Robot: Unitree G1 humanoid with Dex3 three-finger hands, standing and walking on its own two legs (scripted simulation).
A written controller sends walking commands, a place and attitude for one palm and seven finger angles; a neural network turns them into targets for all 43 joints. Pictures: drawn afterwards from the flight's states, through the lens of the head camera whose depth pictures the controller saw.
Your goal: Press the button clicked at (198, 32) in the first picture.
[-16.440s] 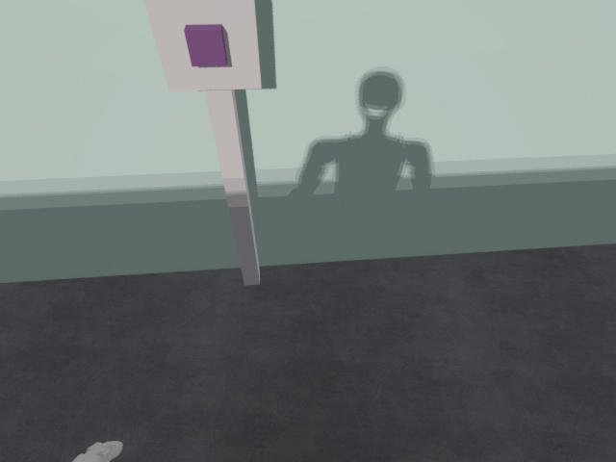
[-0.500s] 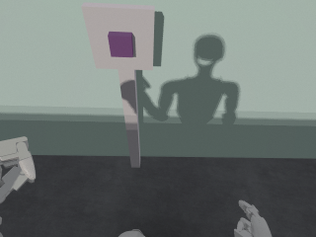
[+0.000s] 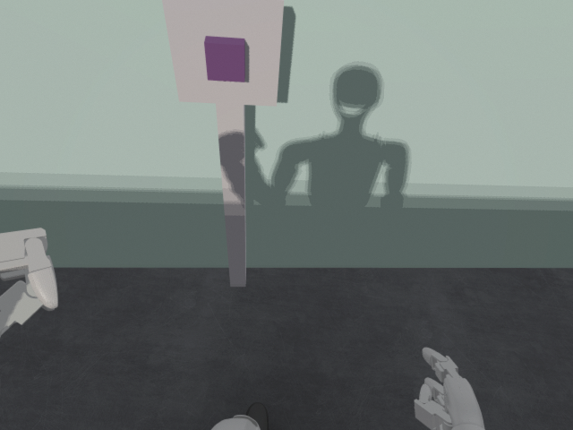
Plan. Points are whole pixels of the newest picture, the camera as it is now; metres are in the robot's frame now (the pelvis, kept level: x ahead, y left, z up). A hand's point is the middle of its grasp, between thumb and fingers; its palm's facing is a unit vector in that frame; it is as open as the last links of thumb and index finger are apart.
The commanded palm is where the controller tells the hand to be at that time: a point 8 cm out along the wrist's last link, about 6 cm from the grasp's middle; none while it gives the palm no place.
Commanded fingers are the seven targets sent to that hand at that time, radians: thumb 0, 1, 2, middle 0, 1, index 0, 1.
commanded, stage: stop stepping back and stand still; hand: left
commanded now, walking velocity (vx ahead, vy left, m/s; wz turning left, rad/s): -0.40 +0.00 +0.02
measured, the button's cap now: (225, 58) +0.68 +0.16 +0.17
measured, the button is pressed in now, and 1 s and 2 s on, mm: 0 0 0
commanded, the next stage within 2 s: let the arm hang, fingers relaxed in 0.88 s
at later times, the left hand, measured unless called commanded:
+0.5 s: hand out of the picture +0.11 +0.27 +0.18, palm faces +0.30 -0.84 -0.45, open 3.1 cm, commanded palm +0.06 +0.31 +0.19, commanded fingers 0.00 0.90 0.90 -1.30 -1.50 -1.30 -1.50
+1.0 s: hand out of the picture +0.13 +0.27 +0.16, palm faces +0.27 -0.82 -0.50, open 3.1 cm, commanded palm none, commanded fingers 0.00 0.90 0.90 -1.23 -1.42 -1.23 -1.42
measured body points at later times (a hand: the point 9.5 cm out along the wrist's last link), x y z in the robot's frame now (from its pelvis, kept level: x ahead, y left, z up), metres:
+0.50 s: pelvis -0.08 +0.04 +0.02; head -0.08 +0.07 +0.47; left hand +0.09 +0.31 +0.21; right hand +0.06 -0.18 -0.06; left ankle +0.01 +0.11 -0.72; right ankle -0.12 -0.06 -0.72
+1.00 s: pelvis -0.07 +0.04 +0.01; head -0.06 +0.04 +0.46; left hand +0.10 +0.31 +0.19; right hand +0.07 -0.19 -0.08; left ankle -0.03 +0.13 -0.73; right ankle -0.08 -0.06 -0.73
